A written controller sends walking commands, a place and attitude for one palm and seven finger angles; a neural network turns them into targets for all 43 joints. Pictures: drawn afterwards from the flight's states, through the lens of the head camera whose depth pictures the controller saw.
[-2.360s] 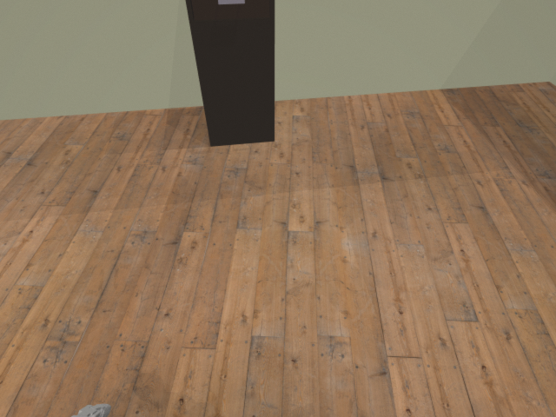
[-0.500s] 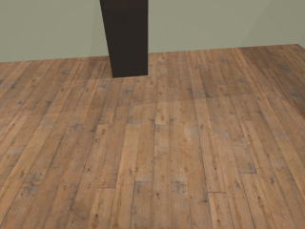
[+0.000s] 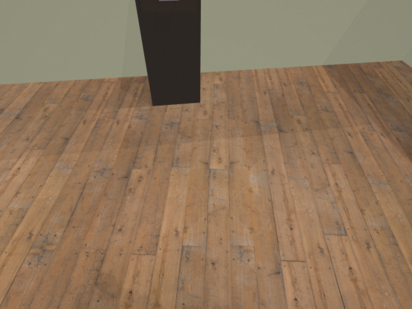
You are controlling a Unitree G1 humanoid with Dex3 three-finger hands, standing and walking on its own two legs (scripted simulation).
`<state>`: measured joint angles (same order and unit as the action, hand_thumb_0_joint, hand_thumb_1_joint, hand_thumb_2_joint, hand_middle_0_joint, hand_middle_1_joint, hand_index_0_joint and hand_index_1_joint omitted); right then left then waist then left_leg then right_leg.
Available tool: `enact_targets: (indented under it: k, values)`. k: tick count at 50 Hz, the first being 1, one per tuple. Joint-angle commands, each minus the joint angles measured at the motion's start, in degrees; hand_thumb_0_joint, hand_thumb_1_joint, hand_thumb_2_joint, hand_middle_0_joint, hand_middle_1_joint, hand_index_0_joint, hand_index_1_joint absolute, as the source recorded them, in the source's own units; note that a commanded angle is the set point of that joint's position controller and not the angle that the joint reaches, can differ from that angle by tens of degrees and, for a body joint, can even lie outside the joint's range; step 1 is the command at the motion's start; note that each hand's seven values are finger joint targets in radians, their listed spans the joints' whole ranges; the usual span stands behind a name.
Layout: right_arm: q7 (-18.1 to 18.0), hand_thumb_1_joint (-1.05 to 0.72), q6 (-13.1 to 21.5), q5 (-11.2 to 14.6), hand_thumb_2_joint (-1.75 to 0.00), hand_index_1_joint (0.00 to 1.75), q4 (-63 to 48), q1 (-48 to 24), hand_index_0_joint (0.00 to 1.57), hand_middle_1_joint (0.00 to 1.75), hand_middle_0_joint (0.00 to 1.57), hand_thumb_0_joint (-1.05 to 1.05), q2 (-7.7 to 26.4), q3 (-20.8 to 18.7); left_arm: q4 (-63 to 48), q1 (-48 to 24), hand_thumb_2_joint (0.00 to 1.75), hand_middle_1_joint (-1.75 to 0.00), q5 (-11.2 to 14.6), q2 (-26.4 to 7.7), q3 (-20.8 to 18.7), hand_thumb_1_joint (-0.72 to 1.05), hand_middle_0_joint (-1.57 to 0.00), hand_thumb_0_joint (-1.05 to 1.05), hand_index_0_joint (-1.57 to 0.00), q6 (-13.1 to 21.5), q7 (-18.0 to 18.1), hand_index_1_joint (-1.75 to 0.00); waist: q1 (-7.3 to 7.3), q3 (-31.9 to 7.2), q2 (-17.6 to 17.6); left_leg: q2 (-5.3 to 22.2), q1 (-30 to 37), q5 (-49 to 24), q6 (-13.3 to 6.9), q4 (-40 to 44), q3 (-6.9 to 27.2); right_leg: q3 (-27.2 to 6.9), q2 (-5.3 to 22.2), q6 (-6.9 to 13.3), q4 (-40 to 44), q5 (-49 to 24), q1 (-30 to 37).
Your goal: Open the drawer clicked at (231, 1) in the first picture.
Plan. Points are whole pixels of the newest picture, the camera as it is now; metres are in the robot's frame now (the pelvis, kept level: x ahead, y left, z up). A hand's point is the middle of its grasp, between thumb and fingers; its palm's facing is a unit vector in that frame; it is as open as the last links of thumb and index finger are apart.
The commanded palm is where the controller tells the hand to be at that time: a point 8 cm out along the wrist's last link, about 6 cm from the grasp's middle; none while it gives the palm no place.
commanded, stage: look at it before walking up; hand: left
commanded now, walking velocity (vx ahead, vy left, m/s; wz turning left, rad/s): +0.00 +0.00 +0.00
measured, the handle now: out of the picture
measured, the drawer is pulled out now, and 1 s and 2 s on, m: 0.00 0.00 0.00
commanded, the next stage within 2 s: walk to a spot facing it in 0.18 s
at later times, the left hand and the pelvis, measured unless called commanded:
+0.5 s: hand out of the picture +0.04 +0.22 -0.18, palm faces -0.02 -0.97 -0.25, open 7.4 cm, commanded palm none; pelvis +0.02 +0.00 -0.01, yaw -1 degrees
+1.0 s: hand (149, 239) +0.33 +0.18 -0.20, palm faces -0.13 -0.97 -0.20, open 7.3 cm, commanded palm none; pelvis +0.20 -0.01 -0.03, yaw -6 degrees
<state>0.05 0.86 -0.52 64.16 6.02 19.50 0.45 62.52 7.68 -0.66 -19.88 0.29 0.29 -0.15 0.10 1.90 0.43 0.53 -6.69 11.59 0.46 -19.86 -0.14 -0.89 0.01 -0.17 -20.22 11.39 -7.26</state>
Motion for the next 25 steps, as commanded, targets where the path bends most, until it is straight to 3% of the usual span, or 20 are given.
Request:
enact_targets:
  k: [1,14,16,17,19,20,22,25]
  values:
    - [-0.8,-0.90,1.1,0.2,-0.90,0.30,-3.7,-2.5,0.20,0.30,0.20,0.00,12.0,-2.4,-3.6,-1.7,0.90,-0.30,0.0,-11.6,-2.0,0.90,-0.20,0.00,-0.20,1.4,0.8,-0.30,0.05,-4.0,-0.4,6.6,1.5,-9.2,-1.9,2.7,5.4,-5.5,6.9,1.7,2.8,-9.2,0.1]
    - [-0.8,-0.90,1.1,0.2,-0.90,0.30,-3.6,-2.3,0.20,0.30,0.20,0.00,12.1,-2.4,-3.4,-1.6,0.90,-0.30,0.0,-11.7,-2.1,0.90,-0.20,0.00,-0.20,1.4,0.8,-0.30,0.02,-3.3,-0.5,6.5,1.1,-8.4,-1.9,3.0,5.5,-5.5,6.8,1.7,3.1,-8.4,-0.1]
    - [-0.5,-0.90,0.1,-0.2,-0.90,0.30,-1.7,1.5,0.20,0.30,0.20,0.00,4.5,-0.6,-1.4,2.9,0.90,-0.30,0.1,-4.3,-0.4,0.90,-0.20,0.00,-0.20,0.3,1.0,-0.30,0.03,-4.6,-0.3,6.1,1.7,-1.8,-0.8,1.8,3.9,-5.2,6.4,0.6,2.9,0.2,-0.5]
    - [-0.4,-0.90,-0.3,-0.4,-0.90,0.30,-1.4,3.1,0.20,0.30,0.20,0.00,4.0,-0.7,-1.2,4.1,0.90,-0.30,-0.2,-4.0,-0.5,0.90,-0.20,0.00,-0.20,-0.1,0.9,-0.30,0.06,-3.6,0.4,5.6,0.7,4.5,-0.9,1.1,3.6,-5.7,5.8,0.9,2.5,7.4,-1.9]
    - [-0.1,-0.90,-0.7,-0.7,-0.90,0.30,-1.7,3.8,0.20,0.30,0.20,0.00,4.5,-1.2,-1.4,5.6,0.90,-0.30,-0.5,-4.4,-1.0,0.90,-0.20,0.00,-0.20,-0.6,0.3,-0.30,0.34,2.8,1.1,5.0,-4.7,17.1,-1.3,1.2,3.5,-7.6,5.3,1.7,3.5,18.9,-6.6]
    - [-0.1,-0.90,-0.8,-0.9,-0.90,0.30,-2.1,4.1,0.20,0.30,0.20,0.00,4.4,-1.4,-1.7,6.3,0.90,-0.30,-0.7,-4.5,-1.4,0.90,-0.20,0.00,-0.20,-0.7,0.0,-0.30,0.48,5.0,1.5,4.7,-7.1,19.9,-1.6,0.4,3.5,-8.7,5.0,2.3,3.5,21.7,-7.9]
    - [0.0,-0.90,-0.6,-0.9,-0.90,0.30,-2.6,5.2,0.20,0.30,0.20,0.00,3.9,-1.7,-2.1,8.8,0.90,-0.30,-0.7,-4.4,-1.9,0.90,-0.20,0.00,-0.20,-0.5,-0.3,-0.30,0.98,7.2,3.1,4.1,-10.5,21.6,-1.9,-3.0,2.6,-10.9,5.4,3.7,3.6,24.9,-8.4]
    - [-0.2,-0.90,0.7,-0.7,-0.90,0.30,-3.5,7.3,0.20,0.30,0.20,0.00,1.2,-1.7,-1.9,13.0,0.90,-0.30,-0.4,-4.4,-3.0,0.90,-0.20,0.00,-0.20,0.5,-0.1,-0.30,1.18,4.5,6.2,2.2,-13.2,14.2,-1.4,-12.2,-1.6,-16.5,9.5,7.1,4.8,21.9,-3.2]
